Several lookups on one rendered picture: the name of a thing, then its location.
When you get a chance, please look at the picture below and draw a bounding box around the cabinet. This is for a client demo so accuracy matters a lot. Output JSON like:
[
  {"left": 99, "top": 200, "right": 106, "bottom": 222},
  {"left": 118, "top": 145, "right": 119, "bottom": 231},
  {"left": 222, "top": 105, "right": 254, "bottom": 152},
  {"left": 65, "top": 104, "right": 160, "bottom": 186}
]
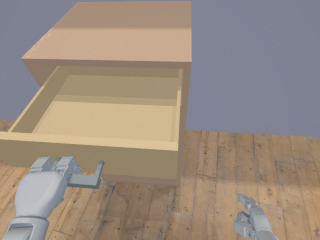
[{"left": 21, "top": 1, "right": 192, "bottom": 187}]

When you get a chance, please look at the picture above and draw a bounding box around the handle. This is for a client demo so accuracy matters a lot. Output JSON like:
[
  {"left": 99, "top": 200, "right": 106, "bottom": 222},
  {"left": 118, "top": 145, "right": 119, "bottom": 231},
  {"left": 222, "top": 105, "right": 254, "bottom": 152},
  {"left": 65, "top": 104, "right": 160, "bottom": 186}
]
[{"left": 50, "top": 157, "right": 105, "bottom": 189}]

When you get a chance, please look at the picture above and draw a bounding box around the left robot forearm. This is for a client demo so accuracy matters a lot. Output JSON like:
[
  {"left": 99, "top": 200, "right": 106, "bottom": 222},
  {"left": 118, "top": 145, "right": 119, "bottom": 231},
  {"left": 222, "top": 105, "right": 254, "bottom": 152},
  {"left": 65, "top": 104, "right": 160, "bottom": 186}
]
[{"left": 2, "top": 215, "right": 50, "bottom": 240}]

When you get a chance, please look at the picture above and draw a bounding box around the drawer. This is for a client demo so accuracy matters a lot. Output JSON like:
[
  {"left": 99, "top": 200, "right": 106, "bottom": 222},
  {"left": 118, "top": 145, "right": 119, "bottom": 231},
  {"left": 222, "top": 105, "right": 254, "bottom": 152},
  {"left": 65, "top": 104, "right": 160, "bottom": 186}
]
[{"left": 0, "top": 66, "right": 182, "bottom": 180}]

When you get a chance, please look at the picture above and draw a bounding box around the left robot hand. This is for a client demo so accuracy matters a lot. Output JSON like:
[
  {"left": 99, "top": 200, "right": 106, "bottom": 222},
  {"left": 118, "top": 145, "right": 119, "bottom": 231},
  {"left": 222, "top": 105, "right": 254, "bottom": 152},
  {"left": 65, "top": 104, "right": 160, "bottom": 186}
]
[{"left": 14, "top": 155, "right": 81, "bottom": 219}]

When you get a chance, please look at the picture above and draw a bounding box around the right robot hand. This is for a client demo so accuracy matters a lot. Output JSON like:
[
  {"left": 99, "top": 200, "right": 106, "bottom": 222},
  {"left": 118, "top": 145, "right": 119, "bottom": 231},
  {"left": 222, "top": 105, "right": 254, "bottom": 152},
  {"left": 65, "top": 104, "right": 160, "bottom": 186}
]
[{"left": 233, "top": 193, "right": 273, "bottom": 240}]

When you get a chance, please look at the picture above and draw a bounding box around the right robot forearm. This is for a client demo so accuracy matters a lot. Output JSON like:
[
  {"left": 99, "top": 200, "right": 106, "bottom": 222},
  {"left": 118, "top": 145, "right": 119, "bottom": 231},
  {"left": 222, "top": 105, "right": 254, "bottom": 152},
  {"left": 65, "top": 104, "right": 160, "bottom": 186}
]
[{"left": 254, "top": 230, "right": 279, "bottom": 240}]

